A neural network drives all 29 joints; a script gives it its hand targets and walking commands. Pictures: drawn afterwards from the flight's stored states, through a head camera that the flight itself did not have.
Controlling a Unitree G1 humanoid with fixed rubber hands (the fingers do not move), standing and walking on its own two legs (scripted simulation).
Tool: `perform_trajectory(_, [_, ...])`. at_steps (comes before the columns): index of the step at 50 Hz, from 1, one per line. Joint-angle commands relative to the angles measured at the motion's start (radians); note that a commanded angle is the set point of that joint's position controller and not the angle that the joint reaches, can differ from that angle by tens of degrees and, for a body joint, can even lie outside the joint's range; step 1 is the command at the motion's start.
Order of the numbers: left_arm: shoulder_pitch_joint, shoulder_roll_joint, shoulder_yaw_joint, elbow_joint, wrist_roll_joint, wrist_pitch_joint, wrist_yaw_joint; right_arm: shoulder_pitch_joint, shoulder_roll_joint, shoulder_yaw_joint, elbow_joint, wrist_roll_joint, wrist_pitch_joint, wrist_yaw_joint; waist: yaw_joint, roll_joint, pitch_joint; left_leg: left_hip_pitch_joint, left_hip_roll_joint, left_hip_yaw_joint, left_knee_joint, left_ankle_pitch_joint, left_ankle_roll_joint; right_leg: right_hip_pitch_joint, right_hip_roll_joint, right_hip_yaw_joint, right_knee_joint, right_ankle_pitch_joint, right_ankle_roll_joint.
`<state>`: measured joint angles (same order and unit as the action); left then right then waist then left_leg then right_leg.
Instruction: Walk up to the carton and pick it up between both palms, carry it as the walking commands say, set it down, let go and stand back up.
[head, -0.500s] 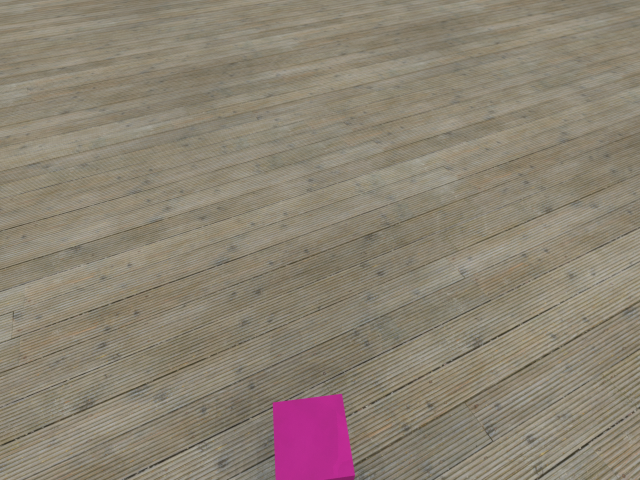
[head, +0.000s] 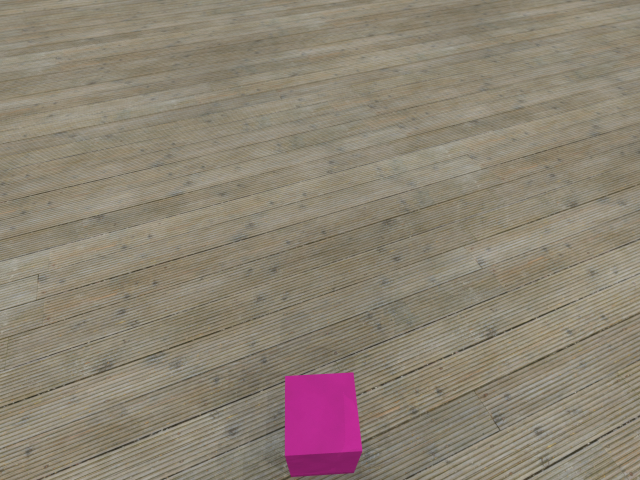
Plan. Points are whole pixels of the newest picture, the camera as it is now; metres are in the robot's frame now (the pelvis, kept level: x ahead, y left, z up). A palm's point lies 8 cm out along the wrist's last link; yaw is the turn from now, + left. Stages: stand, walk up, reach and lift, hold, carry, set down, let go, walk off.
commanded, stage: walk up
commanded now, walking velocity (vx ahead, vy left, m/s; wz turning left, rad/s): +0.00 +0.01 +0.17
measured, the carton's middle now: (321, 426) +0.36 +0.01 -0.62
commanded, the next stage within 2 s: stand in 0.24 s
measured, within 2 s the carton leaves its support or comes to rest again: neither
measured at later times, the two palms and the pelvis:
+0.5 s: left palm out of the picture -0.01 +0.24 -0.13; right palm out of the picture +0.06 -0.22 -0.14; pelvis -0.01 +0.00 +0.01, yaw +1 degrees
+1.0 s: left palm out of the picture +0.13 +0.20 -0.16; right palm out of the picture +0.15 -0.22 -0.15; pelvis -0.05 +0.00 -0.04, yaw -9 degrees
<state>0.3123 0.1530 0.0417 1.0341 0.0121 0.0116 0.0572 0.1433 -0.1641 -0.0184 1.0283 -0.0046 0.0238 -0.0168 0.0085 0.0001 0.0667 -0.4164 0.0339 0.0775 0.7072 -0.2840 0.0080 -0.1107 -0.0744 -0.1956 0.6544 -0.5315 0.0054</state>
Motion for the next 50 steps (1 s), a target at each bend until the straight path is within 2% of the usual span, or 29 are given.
perform_trajectory(1, [0.098, 0.123, 0.029, -0.034, 0.000, -0.006, 0.006, 0.006, -0.132, -0.029, -0.071, -0.003, -0.013, -0.003, 0.000, -0.002, -0.043, 0.052, 0.083, -0.108, -0.099, 0.354, 0.081, -0.062, -0.101, 0.109, -0.157, 0.305, -0.035])
perform_trajectory(5, [0.073, 0.147, 0.032, -0.041, 0.004, -0.006, 0.007, 0.007, -0.123, -0.032, -0.082, -0.001, -0.015, 0.001, -0.003, -0.055, -0.045, 0.052, 0.055, -0.066, -0.055, 0.358, 0.063, -0.056, -0.139, 0.113, -0.178, 0.428, -0.048])
perform_trajectory(8, [0.062, 0.159, 0.036, -0.042, 0.003, -0.002, 0.005, 0.012, -0.127, -0.035, -0.087, -0.005, -0.013, 0.004, -0.001, -0.055, -0.038, 0.051, 0.051, -0.063, -0.063, 0.363, 0.060, -0.052, -0.135, 0.097, -0.176, 0.418, -0.048])
perform_trajectory(11, [0.045, 0.162, 0.035, -0.046, -0.001, 0.001, 0.002, 0.023, -0.141, -0.036, -0.089, -0.007, -0.013, 0.004, -0.005, 0.007, -0.053, 0.085, 0.067, -0.098, -0.100, 0.397, 0.072, -0.067, -0.107, 0.080, -0.152, 0.344, -0.038])
perform_trajectory(16, [0.062, 0.128, 0.027, -0.034, -0.010, 0.005, -0.008, 0.025, -0.153, -0.029, -0.086, -0.008, -0.011, -0.003, -0.003, 0.128, -0.083, 0.089, 0.134, -0.239, -0.233, 0.327, 0.119, -0.050, -0.032, 0.081, -0.116, 0.145, -0.017])
perform_trajectory(18, [0.061, 0.132, 0.027, -0.033, -0.006, 0.002, -0.011, 0.023, -0.144, -0.026, -0.080, -0.006, -0.010, -0.004, -0.004, 0.094, -0.089, 0.081, 0.124, -0.234, -0.231, 0.291, 0.110, -0.035, -0.043, 0.097, -0.147, 0.140, -0.022])
perform_trajectory(20, [0.063, 0.142, 0.029, -0.031, -0.003, -0.003, -0.013, 0.006, -0.137, -0.024, -0.078, -0.004, -0.012, -0.002, 0.002, 0.041, -0.086, 0.080, 0.099, -0.191, -0.200, 0.282, 0.090, -0.034, -0.071, 0.119, -0.192, 0.175, -0.032])
perform_trajectory(23, [0.041, 0.156, 0.030, -0.032, 0.002, -0.012, -0.011, 0.003, -0.120, -0.023, -0.073, 0.000, -0.016, 0.003, -0.004, -0.051, -0.061, 0.088, 0.052, -0.087, -0.136, 0.323, 0.060, -0.041, -0.124, 0.134, -0.246, 0.325, -0.044])
perform_trajectory(26, [0.041, 0.154, 0.027, -0.024, 0.000, -0.015, -0.008, 0.019, -0.119, -0.025, -0.066, -0.001, -0.018, 0.007, -0.002, -0.068, -0.046, 0.099, 0.050, -0.057, -0.139, 0.324, 0.051, -0.028, -0.133, 0.116, -0.244, 0.425, -0.039])
perform_trajectory(27, [-0.715, 0.220, -0.008, -0.619, -0.103, 0.014, -0.016, -0.541, -0.118, 0.027, -0.590, 0.003, 0.024, -0.016, -0.049, -0.170, -0.068, 0.043, -0.058, -0.115, -0.069, 0.098, 0.069, -0.575, 0.070, 0.219, -0.150, 0.206, -0.003])
perform_trajectory(28, [-0.625, 0.200, 0.044, -0.550, -0.064, 0.083, -0.010, -0.392, -0.100, 0.002, -0.476, 0.003, 0.075, -0.027, -0.050, -0.104, -0.049, 0.128, -0.011, -0.106, -0.042, 0.047, 0.044, -0.616, 0.036, 0.216, -0.161, 0.175, -0.035])
perform_trajectory(29, [-0.571, 0.197, 0.040, -0.544, -0.087, 0.131, -0.009, -0.348, -0.139, 0.025, -0.461, 0.009, 0.124, -0.027, -0.070, -0.136, -0.066, 0.130, -0.010, -0.109, -0.032, 0.050, 0.044, -0.631, 0.018, 0.237, -0.125, 0.162, -0.055])
perform_trajectory(30, [-0.543, 0.206, 0.090, -0.536, -0.087, 0.182, -0.010, -0.353, -0.169, 0.020, -0.471, 0.008, 0.173, -0.023, -0.019, -0.074, -0.181, 0.152, 0.007, -0.107, -0.025, 0.075, 0.044, -0.575, -0.003, 0.263, -0.083, 0.139, -0.066])
perform_trajectory(31, [-0.511, 0.185, 0.076, -0.510, -0.093, 0.250, -0.006, -0.305, -0.188, 0.011, -0.430, -0.011, 0.235, -0.015, -0.023, -0.045, -0.196, 0.147, 0.005, -0.102, -0.032, 0.067, 0.028, -0.584, 0.006, 0.252, -0.055, 0.125, -0.089])
perform_trajectory(32, [-0.445, 0.146, 0.063, -0.514, -0.090, 0.316, 0.002, -0.248, -0.174, 0.025, -0.427, -0.013, 0.290, -0.001, 0.002, -0.008, -0.228, 0.181, 0.002, -0.106, -0.015, 0.107, 0.020, -0.615, 0.017, 0.268, -0.041, 0.125, -0.096])
perform_trajectory(33, [-0.350, 0.131, 0.054, -0.494, -0.078, 0.375, 0.003, -0.195, -0.152, 0.045, -0.420, -0.005, 0.348, 0.009, 0.019, 0.021, -0.301, 0.208, -0.017, -0.104, 0.017, 0.203, 0.023, -0.602, 0.024, 0.278, -0.037, 0.215, -0.094])
perform_trajectory(35, [-0.109, 0.124, 0.097, -0.457, -0.035, 0.472, -0.005, -0.075, -0.111, 0.060, -0.462, 0.034, 0.440, 0.017, 0.090, 0.056, -0.449, 0.234, -0.048, -0.105, 0.066, 0.504, 0.039, -0.508, 0.045, 0.280, -0.003, 0.516, -0.068])
perform_trajectory(36, [-0.037, 0.112, 0.109, -0.433, -0.022, 0.482, -0.013, -0.034, -0.093, 0.061, -0.483, 0.030, 0.451, 0.015, 0.102, 0.049, -0.475, 0.222, -0.057, -0.114, 0.075, 0.630, 0.038, -0.492, 0.052, 0.284, 0.012, 0.659, -0.053])
perform_trajectory(37, [-0.027, 0.094, 0.117, -0.441, -0.015, 0.477, -0.019, -0.034, -0.086, 0.050, -0.512, 0.013, 0.443, 0.017, 0.103, 0.048, -0.491, 0.222, -0.067, -0.119, 0.075, 0.677, 0.038, -0.515, 0.065, 0.284, 0.006, 0.679, -0.041])
perform_trajectory(38, [-0.034, 0.061, 0.115, -0.447, 0.006, 0.465, -0.022, -0.059, -0.084, 0.036, -0.532, -0.014, 0.435, 0.023, 0.102, 0.056, -0.478, 0.204, -0.072, -0.116, 0.091, 0.691, 0.034, -0.567, 0.077, 0.273, 0.011, 0.666, -0.032])
perform_trajectory(40, [-0.088, 0.040, 0.127, -0.462, 0.027, 0.411, -0.035, -0.130, -0.096, 0.034, -0.574, -0.047, 0.390, 0.026, 0.112, 0.038, -0.488, 0.101, -0.079, -0.089, 0.128, 0.660, 0.017, -0.552, 0.080, 0.287, 0.044, 0.736, -0.032])
perform_trajectory(41, [-0.133, 0.035, 0.138, -0.477, 0.029, 0.387, -0.038, -0.140, -0.102, 0.022, -0.590, -0.075, 0.366, 0.028, 0.096, 0.015, -0.483, 0.079, -0.074, -0.103, 0.130, 0.654, 0.028, -0.573, 0.092, 0.280, 0.043, 0.647, -0.017])
perform_trajectory(42, [-0.197, 0.042, 0.161, -0.526, 0.042, 0.359, -0.045, -0.211, -0.104, 0.014, -0.637, -0.084, 0.359, 0.033, 0.115, -0.004, -0.515, 0.030, -0.088, -0.082, 0.153, 0.571, 0.012, -0.563, 0.080, 0.287, 0.076, 0.646, -0.016])
perform_trajectory(44, [-0.282, 0.058, 0.196, -0.601, 0.053, 0.299, -0.051, -0.285, -0.071, 0.000, -0.677, -0.095, 0.329, 0.025, 0.123, -0.077, -0.573, -0.098, -0.098, -0.049, 0.175, 0.543, -0.004, -0.506, 0.063, 0.304, 0.134, 0.770, 0.011])
perform_trajectory(45, [-0.337, 0.068, 0.200, -0.645, 0.048, 0.276, -0.050, -0.322, -0.052, -0.007, -0.688, -0.090, 0.315, 0.020, 0.113, -0.099, -0.611, -0.147, -0.098, -0.047, 0.189, 0.543, -0.005, -0.491, 0.060, 0.303, 0.159, 0.803, 0.027])
perform_trajectory(46, [-0.376, 0.073, 0.201, -0.677, 0.044, 0.262, -0.047, -0.345, -0.049, -0.026, -0.705, -0.094, 0.309, 0.014, 0.097, -0.112, -0.643, -0.159, -0.097, -0.049, 0.197, 0.528, -0.007, -0.495, 0.061, 0.292, 0.178, 0.771, 0.035])
perform_trajectory(47, [-0.415, 0.077, 0.204, -0.690, 0.045, 0.262, -0.043, -0.347, -0.043, -0.040, -0.697, -0.095, 0.311, 0.010, 0.085, -0.117, -0.639, -0.138, -0.093, -0.056, 0.199, 0.487, -0.009, -0.553, 0.065, 0.285, 0.167, 0.651, 0.039])
perform_trajectory(48, [-0.427, 0.079, 0.205, -0.710, 0.050, 0.262, -0.043, -0.380, -0.030, -0.041, -0.717, -0.084, 0.319, 0.009, 0.095, -0.120, -0.639, -0.120, -0.093, -0.042, 0.202, 0.448, -0.012, -0.578, 0.066, 0.275, 0.167, 0.595, 0.040])
perform_trajectory(50, [-0.421, 0.081, 0.192, -0.732, 0.039, 0.263, -0.039, -0.408, -0.021, -0.033, -0.722, -0.068, 0.318, -0.001, 0.097, -0.138, -0.659, -0.126, -0.092, -0.034, 0.220, 0.463, -0.018, -0.595, 0.071, 0.272, 0.184, 0.617, 0.043])
